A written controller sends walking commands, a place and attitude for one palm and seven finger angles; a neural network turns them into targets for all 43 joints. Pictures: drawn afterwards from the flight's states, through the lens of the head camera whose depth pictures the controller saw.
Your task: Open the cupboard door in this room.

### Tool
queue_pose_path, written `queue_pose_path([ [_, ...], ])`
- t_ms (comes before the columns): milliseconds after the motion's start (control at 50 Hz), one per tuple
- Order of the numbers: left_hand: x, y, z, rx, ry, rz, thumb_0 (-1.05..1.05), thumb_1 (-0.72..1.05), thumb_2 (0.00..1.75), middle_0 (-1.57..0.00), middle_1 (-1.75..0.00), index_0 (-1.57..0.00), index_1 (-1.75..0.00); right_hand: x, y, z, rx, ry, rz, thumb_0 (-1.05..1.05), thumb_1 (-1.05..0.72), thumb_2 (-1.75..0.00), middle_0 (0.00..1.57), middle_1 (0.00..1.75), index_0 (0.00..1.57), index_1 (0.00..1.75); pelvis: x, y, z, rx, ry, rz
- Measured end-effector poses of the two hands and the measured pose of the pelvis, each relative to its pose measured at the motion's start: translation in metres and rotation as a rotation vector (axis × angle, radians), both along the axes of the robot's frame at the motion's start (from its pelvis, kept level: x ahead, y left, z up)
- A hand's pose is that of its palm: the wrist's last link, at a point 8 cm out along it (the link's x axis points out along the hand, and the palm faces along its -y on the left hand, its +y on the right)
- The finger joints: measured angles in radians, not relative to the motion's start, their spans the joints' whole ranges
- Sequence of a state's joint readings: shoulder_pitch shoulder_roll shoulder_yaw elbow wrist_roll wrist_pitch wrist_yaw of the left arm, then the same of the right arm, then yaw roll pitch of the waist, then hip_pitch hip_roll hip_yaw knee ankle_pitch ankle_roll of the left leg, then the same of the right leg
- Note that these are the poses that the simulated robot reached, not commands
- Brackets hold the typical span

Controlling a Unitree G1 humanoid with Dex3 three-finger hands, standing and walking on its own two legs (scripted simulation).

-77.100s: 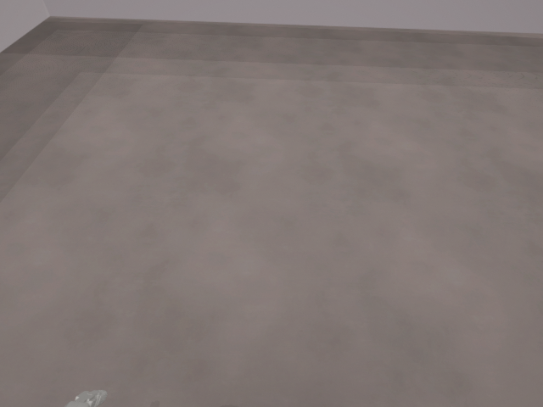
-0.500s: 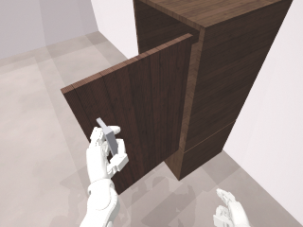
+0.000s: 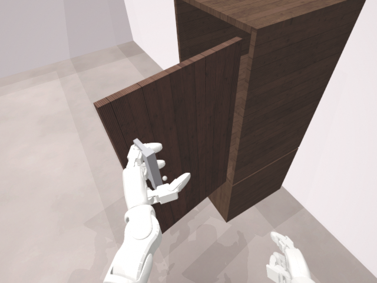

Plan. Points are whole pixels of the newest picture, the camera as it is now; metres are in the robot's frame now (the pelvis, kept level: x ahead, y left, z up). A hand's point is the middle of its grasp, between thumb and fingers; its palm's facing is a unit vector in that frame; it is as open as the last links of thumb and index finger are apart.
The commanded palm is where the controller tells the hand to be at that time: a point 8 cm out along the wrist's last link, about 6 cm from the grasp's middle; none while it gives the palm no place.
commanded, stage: open thumb and fingers to let go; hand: left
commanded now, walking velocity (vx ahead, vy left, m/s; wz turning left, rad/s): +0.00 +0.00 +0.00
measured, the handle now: (148, 165) +0.34 +0.12 +0.08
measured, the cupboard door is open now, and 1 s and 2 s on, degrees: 100 100 99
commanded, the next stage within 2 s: slide the hand sideways off the handle in 0.42 s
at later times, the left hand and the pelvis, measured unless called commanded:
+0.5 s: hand (159, 173) +0.31 +0.09 +0.09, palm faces +0.28 -0.96 +0.00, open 14.6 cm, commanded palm +0.27 +0.13 +0.08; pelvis -0.01 +0.03 +0.00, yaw +0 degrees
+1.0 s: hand (156, 193) +0.27 +0.09 +0.08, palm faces -0.15 -0.99 -0.01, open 16.2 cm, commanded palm +0.24 +0.15 +0.08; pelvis +0.01 +0.03 +0.00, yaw -2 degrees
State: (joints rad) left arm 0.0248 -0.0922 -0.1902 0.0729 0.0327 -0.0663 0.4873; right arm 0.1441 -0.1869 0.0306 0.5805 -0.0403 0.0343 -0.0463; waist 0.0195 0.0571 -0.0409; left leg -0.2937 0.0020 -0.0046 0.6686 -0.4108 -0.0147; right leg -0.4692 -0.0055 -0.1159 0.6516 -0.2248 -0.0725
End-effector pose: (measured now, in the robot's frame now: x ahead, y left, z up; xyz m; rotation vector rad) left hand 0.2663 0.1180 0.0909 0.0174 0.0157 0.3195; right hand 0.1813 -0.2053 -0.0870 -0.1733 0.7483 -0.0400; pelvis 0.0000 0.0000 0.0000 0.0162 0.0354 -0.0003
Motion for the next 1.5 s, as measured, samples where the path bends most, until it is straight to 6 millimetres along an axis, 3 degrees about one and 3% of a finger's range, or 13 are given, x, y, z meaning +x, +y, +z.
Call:
queue_pose_path([
  [140, 0.001, 0.003, 0.0, -0.01, -0.003, -0.016, 0.0, -0.3, 0.39, -0.32, -1.19, -0.33, -1.19, -0.011, 0.007, 0.001, -0.009, 0.007, 0.001, 0.01, -0.9, -0.89, 0.2, 0.3, 0.2, 0.3, -0.008, 0.007, 0.001, -0.001, -0.008, -0.004],
  [320, 0.011, 0.008, 0.0, -0.015, -0.004, -0.013, -0.01, -0.47, 0.32, -0.26, -0.9, -0.28, -0.89, -0.025, 0.012, -0.003, -0.028, 0.045, -0.01, 0.01, -0.9, -0.89, 0.2, 0.3, 0.2, 0.3, -0.012, 0.018, 0.0, 0.0, -0.001, -0.009],
  [560, 0.012, 0.015, -0.002, 0.001, -0.012, -0.05, -0.02, -0.5, 0.3, -0.39, -0.63, -0.38, -0.64, -0.024, 0.025, -0.006, -0.03, 0.07, 0.008, 0.01, -0.9, -0.89, 0.2, 0.3, 0.2, 0.3, -0.008, 0.03, -0.001, -0.005, 0.008, -0.006],
  [680, 0.01, 0.031, -0.005, 0.104, -0.029, -0.415, -0.02, -0.49, 0.3, -0.3, -0.47, -0.22, -0.47, -0.023, 0.03, -0.005, -0.021, 0.019, 0.022, 0.01, -0.9, -0.89, 0.2, 0.3, 0.2, 0.3, -0.008, 0.033, -0.004, -0.008, -0.002, 0.01],
  [760, 0.014, 0.028, -0.007, 0.026, 0.001, -0.531, -0.02, -0.5, 0.3, -0.23, -0.39, -0.17, -0.39, -0.021, 0.034, -0.002, 0.004, -0.03, 0.014, 0.01, -0.9, -0.89, 0.2, 0.3, 0.2, 0.3, -0.005, 0.037, -0.004, -0.009, -0.001, 0.006],
  [940, 0.002, 0.019, -0.008, -0.022, -0.008, -0.489, -0.02, -0.5, 0.3, -0.18, -0.33, -0.18, -0.33, -0.014, 0.034, 0.008, 0.034, -0.078, 0.015, 0.01, -0.9, -0.89, 0.2, 0.3, 0.2, 0.3, 0.008, 0.035, -0.004, -0.004, 0.018, -0.027],
  [1280, -0.037, 0.052, -0.009, 0.017, 0.025, -0.428, -0.02, -0.5, 0.3, -0.19, -0.32, -0.18, -0.31, 0.022, 0.016, 0.016, 0.002, -0.155, 0.02, 0.01, -0.9, -0.89, 0.2, 0.3, 0.2, 0.3, 0.025, 0.023, -0.007, -0.017, 0.047, -0.012],
  [1500, -0.052, 0.073, -0.011, 0.027, 0.033, -0.423, -0.02, -0.5, 0.3, -0.2, -0.32, -0.19, -0.32, 0.021, 0.009, 0.014, -0.007, -0.176, 0.015, 0.01, -0.9, -0.89, 0.2, 0.3, 0.2, 0.3, 0.027, 0.019, -0.011, -0.022, 0.061, -0.008],
])
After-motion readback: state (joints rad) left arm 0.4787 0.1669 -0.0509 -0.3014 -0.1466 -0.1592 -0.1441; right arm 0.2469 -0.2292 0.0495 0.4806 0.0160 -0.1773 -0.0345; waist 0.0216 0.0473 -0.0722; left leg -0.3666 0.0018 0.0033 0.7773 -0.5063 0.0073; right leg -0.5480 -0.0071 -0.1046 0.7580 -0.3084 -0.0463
